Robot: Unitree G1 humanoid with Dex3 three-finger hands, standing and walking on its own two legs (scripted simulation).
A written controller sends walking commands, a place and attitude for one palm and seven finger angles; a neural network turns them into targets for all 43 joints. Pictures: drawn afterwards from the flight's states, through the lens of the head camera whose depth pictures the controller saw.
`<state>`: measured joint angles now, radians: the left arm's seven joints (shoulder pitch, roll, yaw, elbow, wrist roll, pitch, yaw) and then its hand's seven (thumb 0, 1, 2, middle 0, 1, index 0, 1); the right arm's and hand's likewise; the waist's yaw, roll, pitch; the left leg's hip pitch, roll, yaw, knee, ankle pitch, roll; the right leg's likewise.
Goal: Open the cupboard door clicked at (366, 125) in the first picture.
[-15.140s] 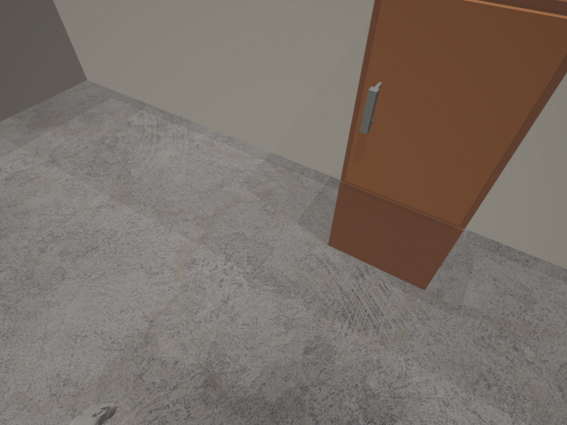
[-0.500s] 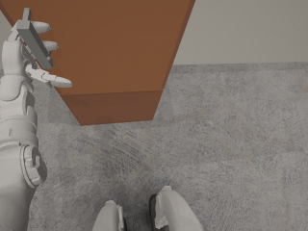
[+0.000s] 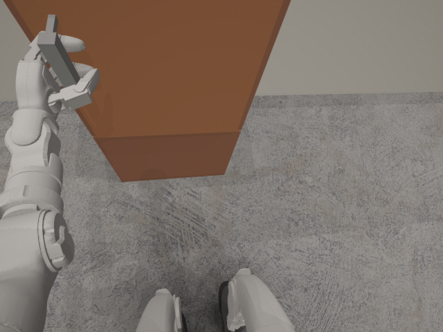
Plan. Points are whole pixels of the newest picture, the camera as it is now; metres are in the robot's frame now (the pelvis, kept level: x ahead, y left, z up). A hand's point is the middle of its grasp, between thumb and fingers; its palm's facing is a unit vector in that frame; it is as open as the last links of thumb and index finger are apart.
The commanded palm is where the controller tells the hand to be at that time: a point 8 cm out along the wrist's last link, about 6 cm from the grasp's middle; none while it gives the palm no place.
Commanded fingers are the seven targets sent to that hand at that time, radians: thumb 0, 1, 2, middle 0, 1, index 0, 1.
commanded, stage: close the thumb around the handle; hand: left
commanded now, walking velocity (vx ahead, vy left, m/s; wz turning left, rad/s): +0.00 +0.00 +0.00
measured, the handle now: (66, 60) +0.57 +0.21 +0.06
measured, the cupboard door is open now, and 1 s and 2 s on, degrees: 0 24 45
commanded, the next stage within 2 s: pull the door open along its arc in 0.18 s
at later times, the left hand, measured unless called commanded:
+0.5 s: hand (81, 93) +0.51 +0.19 +0.05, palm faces +0.02 -1.00 -0.02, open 5.7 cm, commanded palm +0.46 +0.23 +0.05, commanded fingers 0.00 0.90 0.90 -0.40 -1.35 -0.40 -1.35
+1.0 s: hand (114, 164) +0.38 +0.13 +0.05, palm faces +0.28 -0.96 +0.05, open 6.1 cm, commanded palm +0.32 +0.19 +0.05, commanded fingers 0.00 0.90 0.90 -0.40 -1.35 -0.40 -1.35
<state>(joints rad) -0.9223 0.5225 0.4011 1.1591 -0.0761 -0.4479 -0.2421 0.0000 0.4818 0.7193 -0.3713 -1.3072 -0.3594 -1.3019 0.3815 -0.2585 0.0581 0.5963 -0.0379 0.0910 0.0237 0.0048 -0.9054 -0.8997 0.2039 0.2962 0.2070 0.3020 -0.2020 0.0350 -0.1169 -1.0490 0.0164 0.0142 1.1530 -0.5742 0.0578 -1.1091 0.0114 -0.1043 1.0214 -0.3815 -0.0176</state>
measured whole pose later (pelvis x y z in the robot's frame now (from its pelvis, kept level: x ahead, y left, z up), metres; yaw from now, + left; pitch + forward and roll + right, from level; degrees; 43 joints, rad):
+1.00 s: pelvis +0.02 -0.01 +0.02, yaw +0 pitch +21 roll -1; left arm -0.18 0.05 0.13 0.41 -0.09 -0.44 0.21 0.01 0.68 0.75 -0.33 -1.34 -0.36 -1.28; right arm 0.23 -0.22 0.00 0.51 -0.03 0.05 0.06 0.01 -0.91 -0.90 0.20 0.30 0.20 0.30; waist -0.04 0.02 -0.17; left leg -0.84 0.00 0.06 1.03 -0.56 0.04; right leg -0.95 0.01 -0.05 0.99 -0.40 -0.03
